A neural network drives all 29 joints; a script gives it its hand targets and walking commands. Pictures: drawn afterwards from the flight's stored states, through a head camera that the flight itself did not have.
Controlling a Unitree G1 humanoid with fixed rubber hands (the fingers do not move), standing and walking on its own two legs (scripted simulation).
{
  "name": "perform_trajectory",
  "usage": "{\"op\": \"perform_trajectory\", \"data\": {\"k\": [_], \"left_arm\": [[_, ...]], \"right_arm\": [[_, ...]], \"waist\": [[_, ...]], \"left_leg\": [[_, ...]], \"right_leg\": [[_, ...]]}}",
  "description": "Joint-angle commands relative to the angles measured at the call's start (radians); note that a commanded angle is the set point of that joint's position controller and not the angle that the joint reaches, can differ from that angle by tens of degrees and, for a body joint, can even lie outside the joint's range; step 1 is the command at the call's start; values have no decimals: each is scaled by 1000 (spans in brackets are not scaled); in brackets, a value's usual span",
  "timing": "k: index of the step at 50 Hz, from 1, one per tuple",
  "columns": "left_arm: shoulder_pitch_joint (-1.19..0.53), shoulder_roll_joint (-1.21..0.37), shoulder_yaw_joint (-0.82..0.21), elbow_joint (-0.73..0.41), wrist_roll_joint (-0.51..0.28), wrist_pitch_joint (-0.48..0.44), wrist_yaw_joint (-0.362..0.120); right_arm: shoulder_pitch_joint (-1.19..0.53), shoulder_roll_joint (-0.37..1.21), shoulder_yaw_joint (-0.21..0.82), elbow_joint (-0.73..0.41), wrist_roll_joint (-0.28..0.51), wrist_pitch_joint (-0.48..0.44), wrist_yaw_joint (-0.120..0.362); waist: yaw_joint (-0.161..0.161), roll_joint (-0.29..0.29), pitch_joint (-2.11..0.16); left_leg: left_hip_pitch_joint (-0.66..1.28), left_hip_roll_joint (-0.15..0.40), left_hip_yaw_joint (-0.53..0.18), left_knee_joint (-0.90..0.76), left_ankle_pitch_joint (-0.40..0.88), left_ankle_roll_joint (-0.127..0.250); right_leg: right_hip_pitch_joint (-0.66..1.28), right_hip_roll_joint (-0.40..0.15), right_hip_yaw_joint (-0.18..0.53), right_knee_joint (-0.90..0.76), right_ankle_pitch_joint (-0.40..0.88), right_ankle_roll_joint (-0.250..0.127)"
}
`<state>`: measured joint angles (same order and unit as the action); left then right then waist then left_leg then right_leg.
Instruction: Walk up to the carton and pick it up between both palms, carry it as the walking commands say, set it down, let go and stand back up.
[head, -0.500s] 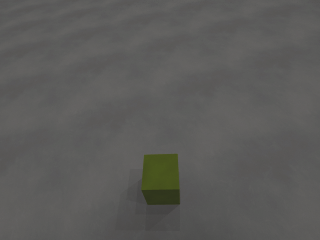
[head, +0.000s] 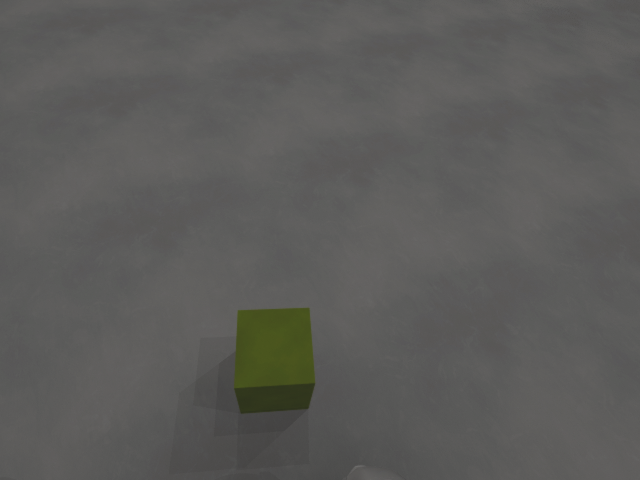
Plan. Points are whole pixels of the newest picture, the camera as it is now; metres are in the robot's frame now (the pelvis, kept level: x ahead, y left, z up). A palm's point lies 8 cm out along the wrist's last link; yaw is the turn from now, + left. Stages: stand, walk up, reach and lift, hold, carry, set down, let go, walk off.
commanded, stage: walk up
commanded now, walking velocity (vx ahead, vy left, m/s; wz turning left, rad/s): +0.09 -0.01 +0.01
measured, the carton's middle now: (274, 361) +0.49 +0.04 -0.65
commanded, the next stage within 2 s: none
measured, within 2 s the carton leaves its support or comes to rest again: neither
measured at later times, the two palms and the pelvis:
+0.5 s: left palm out of the picture +0.04 +0.19 -0.14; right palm out of the picture +0.06 -0.27 -0.15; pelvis +0.02 -0.04 +0.00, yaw +1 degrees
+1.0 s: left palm out of the picture -0.02 +0.21 -0.14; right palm out of the picture +0.01 -0.22 -0.14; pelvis +0.01 -0.01 +0.01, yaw +1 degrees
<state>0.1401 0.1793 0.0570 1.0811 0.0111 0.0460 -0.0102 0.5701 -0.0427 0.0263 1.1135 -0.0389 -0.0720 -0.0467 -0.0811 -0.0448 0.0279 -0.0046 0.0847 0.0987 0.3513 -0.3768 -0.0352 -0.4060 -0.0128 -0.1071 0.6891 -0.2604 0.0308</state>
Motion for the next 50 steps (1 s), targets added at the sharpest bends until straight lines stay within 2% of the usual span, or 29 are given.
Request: {"op": "perform_trajectory", "data": {"k": [1, 2, 3, 4, 5, 6, 8, 10, 11, 14, 16, 18, 20, 21, 24, 25, 27, 30, 32, 33, 34, 35, 36, 38, 39, 41, 43, 44, 50], "left_arm": [[-70, -18, -5, -67, -19, -54, 7], [51, -6, -9, -33, -11, -70, 21], [207, 97, 6, 1, -16, -84, 38], [267, 153, 11, 31, -21, -81, 40], [311, 112, 4, 45, -10, -75, 45], [265, 94, -5, 32, -2, -81, 47], [116, 13, -37, 8, 2, -87, 48], [56, 22, -41, -14, -15, -94, 54], [49, 55, -39, -14, -8, -89, 62], [99, 16, -52, 11, -13, -92, 51], [75, 17, -59, 12, 3, -83, 48], [26, 66, -50, -18, -8, -76, 53], [86, 158, -17, -15, 7, -64, 57], [125, 172, -8, -26, 1, -53, 69], [166, 161, 1, -31, 27, -42, 81], [93, 162, 9, -51, 16, -33, 82], [73, 98, -8, -42, 30, -38, 63], [127, 106, -7, -1, 17, -29, 47], [149, 7, -31, 2, -5, -32, 45], [136, 20, -29, 5, -11, -24, 41], [138, 52, -27, -5, -10, -9, 43], [103, 66, -22, 1, 4, -18, 31], [140, 52, -16, -2, -4, -26, 20], [137, 71, -19, 18, 5, -41, 20], [195, 39, -22, 54, -3, -39, 33], [211, 50, -20, 58, -7, -40, 38], [182, 59, -19, 72, 3, -39, 37], [186, 37, -29, 62, -2, -54, 38], [198, 24, -31, 76, -6, -55, 46]], "right_arm": [[89, -144, -33, 36, 2, 23, -11], [92, -155, -40, 37, 19, 28, -15], [62, -117, -24, 18, 39, 15, -11], [59, -95, -7, -5, 55, 21, -3], [56, -130, -28, 15, 53, 37, -9], [8, -112, -30, 12, 44, 58, -6], [-45, -114, -39, 2, 30, 70, 2], [-38, -76, -42, 5, 25, 84, 12], [-60, -87, -34, -4, 30, 85, 11], [-92, -99, -42, 27, 35, 112, -1], [-114, -150, -58, 17, 28, 122, 5], [-208, -133, -59, -23, 13, 138, -6], [-231, -168, -73, -40, 17, 140, -2], [-283, -150, -61, -55, 10, 136, 0], [-349, -188, -89, -82, 16, 151, -8], [-327, -149, -72, -93, 30, 138, -16], [-316, -178, -70, -91, 43, 117, 4], [-192, -194, -74, -38, 35, 118, -8], [-174, -230, -70, -41, -8, 93, -5], [-296, -255, -74, -65, 21, 88, -8], [-318, -212, -49, -63, 21, 75, 0], [-308, -170, -38, -33, 20, 65, 2], [-349, -198, -38, -56, 19, 51, -3], [-342, -229, -49, -45, 28, 44, -10], [-346, -251, -62, -53, 35, 42, 3], [-260, -192, -51, -19, 42, 40, 10], [-287, -182, -56, -16, 37, 46, 4], [-261, -171, -52, -4, 33, 54, 7], [-191, -150, -46, 23, 32, 59, 9]], "waist": [[39, 283, 80], [84, 241, 27], [128, 235, -84], [159, 37, -259], [185, -69, -263], [157, -35, -175], [94, -31, -81], [29, -119, 4], [36, -186, 9], [69, -62, -69], [44, -148, -14], [51, -69, 56], [66, -134, 54], [105, -40, -16], [114, 32, 47], [89, -28, -11], [82, -32, -52], [67, -52, -75], [85, 189, -48], [85, 251, 32], [96, 296, 70], [91, 243, 38], [137, 190, 35], [132, 213, 105], [131, 126, -2], [104, 133, 51], [108, 33, 61], [89, 82, 51], [74, 10, 60]], "left_leg": [[59, 156, -120, 98, 967, 111], [-12, 135, -82, 173, 958, 80], [-207, 130, -81, 210, 730, 33], [-336, 51, -11, 312, 255, -9], [-342, -29, -19, 473, -218, -2], [-349, 4, -74, 517, -288, 11], [-290, -3, -118, 502, -209, 22], [-255, 2, -109, 467, -123, 24], [-260, -7, -95, 420, -99, 24], [-209, -24, -74, 346, -34, 3], [-207, -23, -74, 325, 4, 1], [-275, 9, -75, 413, -52, 0], [-343, 12, -87, 546, -114, 7], [-363, -8, -74, 657, -129, 10], [-444, -3, -104, 732, -132, 3], [-441, 4, -117, 696, -126, 4], [-338, -6, -101, 414, -43, 23], [-107, -90, -1, 31, 58, 28], [-28, 145, -260, -132, 130, 68], [-198, 230, -313, -159, 204, 141], [-335, 230, -342, -183, 228, 156], [-253, 164, -268, -148, 270, 141], [-214, 144, -244, -128, 314, 142], [-198, 113, -187, -94, 425, 112], [-159, 105, -178, -72, 424, 116], [-224, 68, -175, -119, 194, 81], [-194, 45, -160, -105, 113, 66], [-182, 19, -147, -77, 152, 62], [-210, 19, -113, -60, 165, 55]], "right_leg": [[20, 21, -11, -264, -6, -25], [235, -14, -10, -399, 208, -30], [540, -135, 87, -282, 573, -55], [745, -274, 185, -182, 967, -158], [692, -381, 333, -238, 1220, -251], [596, -390, 263, -244, 1215, -269], [399, -299, 183, -309, 982, -214], [271, -222, 113, -356, 818, -162], [274, -194, 77, -358, 768, -163], [329, -198, 90, -368, 703, -174], [223, -178, 124, -405, 409, -176], [143, -293, 174, -394, 590, -204], [138, -352, 207, -350, 763, -243], [205, -360, 202, -347, 726, -265], [136, -419, 274, -395, 519, -293], [190, -361, 207, -370, 539, -292], [178, -224, 126, -362, 259, -212], [148, -173, 168, -385, -113, -192], [40, -90, 69, -228, -76, -81], [97, -32, 52, -211, -103, -52], [187, -49, 112, -152, -134, -46], [211, -30, 80, -141, -87, -48], [192, -34, 90, -198, -46, -45], [196, -39, 92, -257, 49, -38], [262, -30, 68, -306, 117, -25], [306, -69, 104, -367, 162, -26], [277, -79, 123, -403, 147, -48], [295, -88, 140, -396, 147, -48], [297, -84, 133, -417, 116, -49]]}}
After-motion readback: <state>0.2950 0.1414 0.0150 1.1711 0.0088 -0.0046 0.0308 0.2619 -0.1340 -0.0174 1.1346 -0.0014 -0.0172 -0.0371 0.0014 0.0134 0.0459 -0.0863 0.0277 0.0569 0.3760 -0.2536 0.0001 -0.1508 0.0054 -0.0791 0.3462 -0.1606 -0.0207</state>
